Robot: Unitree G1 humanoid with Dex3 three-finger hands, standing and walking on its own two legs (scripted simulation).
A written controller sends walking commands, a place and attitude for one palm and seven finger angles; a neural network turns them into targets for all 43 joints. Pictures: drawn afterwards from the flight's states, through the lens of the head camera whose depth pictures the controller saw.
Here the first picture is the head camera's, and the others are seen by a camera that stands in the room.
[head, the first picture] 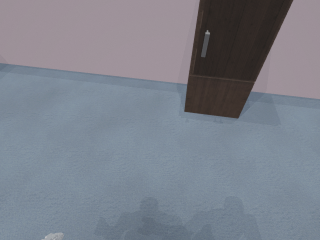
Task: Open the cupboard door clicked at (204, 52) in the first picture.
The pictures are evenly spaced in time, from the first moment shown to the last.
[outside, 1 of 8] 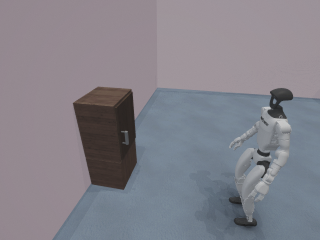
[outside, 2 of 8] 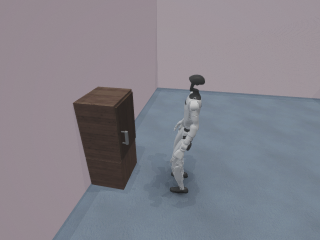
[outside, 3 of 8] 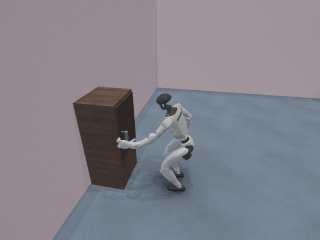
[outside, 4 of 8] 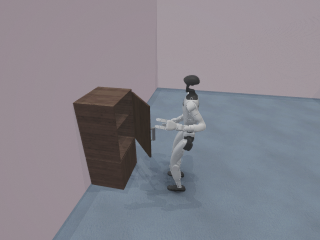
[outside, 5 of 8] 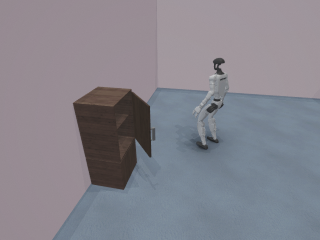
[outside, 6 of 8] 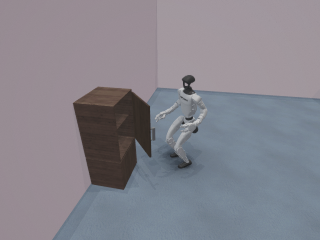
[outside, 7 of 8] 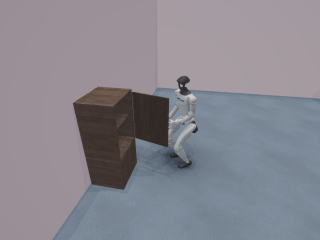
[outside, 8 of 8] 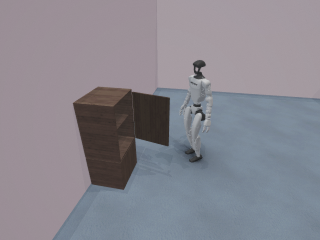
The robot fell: no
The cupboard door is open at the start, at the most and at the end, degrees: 0 78 78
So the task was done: yes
